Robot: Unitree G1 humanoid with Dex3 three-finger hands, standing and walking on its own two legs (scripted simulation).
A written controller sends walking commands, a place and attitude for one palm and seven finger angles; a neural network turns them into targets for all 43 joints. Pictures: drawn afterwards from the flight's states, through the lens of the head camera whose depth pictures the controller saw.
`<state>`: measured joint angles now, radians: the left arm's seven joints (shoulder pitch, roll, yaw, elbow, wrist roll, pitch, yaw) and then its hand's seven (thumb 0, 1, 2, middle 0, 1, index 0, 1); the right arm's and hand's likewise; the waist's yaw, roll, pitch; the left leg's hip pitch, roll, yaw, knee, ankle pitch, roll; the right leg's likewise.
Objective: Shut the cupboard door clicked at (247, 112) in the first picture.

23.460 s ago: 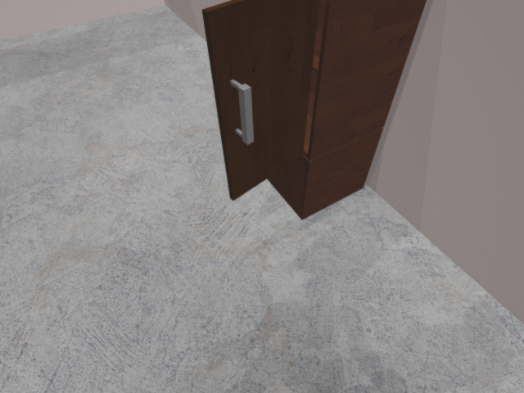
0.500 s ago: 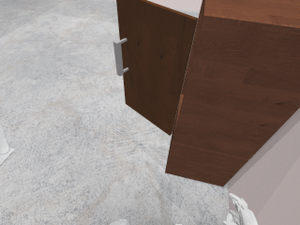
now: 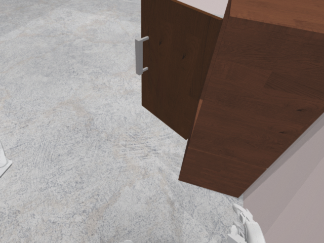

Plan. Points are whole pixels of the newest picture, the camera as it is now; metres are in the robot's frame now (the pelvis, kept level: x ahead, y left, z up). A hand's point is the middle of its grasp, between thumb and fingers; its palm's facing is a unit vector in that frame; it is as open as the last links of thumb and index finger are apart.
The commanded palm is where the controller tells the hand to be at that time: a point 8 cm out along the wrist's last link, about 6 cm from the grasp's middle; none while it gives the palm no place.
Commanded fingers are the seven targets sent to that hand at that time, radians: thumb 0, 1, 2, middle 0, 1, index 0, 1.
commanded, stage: stop stepping back and stand still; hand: left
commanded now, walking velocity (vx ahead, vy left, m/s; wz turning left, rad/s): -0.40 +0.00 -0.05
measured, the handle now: (142, 56) +0.83 +0.16 +0.01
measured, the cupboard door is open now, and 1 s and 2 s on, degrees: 62 62 62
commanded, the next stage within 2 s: let the arm hang, fingers relaxed in 1.16 s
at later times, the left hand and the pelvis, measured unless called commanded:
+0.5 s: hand out of the picture +0.12 +0.27 +0.18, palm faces +0.41 -0.83 -0.39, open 7.4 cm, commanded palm +0.06 +0.31 +0.19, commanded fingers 0.00 0.90 0.90 -0.20 -0.30 -0.20 -0.30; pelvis -0.09 +0.02 +0.02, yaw -2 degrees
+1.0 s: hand out of the picture +0.12 +0.28 +0.17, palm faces +0.42 -0.81 -0.42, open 7.4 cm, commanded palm +0.07 +0.32 +0.19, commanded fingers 0.00 0.90 0.90 -0.20 -0.30 -0.20 -0.30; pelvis -0.09 +0.03 +0.01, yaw -2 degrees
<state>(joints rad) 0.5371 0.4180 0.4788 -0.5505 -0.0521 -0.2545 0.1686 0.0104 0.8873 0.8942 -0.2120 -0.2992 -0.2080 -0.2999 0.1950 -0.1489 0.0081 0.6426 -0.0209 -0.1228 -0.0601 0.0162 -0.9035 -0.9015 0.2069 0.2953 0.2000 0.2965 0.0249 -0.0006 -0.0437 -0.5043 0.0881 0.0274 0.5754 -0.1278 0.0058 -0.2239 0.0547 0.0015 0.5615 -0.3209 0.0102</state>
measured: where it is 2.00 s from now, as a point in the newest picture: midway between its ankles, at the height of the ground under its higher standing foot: outside the picture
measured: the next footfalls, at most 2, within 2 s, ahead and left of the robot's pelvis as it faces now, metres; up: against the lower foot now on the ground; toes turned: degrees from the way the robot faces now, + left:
left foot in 0.24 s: +0.06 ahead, +0.11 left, +0.01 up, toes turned -2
right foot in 0.50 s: -0.08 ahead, -0.08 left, +0.00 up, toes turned -2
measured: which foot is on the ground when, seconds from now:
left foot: down 0.00-0.12, up 0.14-0.22, down 0.24-0.56, up 0.58-0.72, down 0.74-1.00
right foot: down 0.00-0.30, up 0.32-0.48, down 0.50-1.00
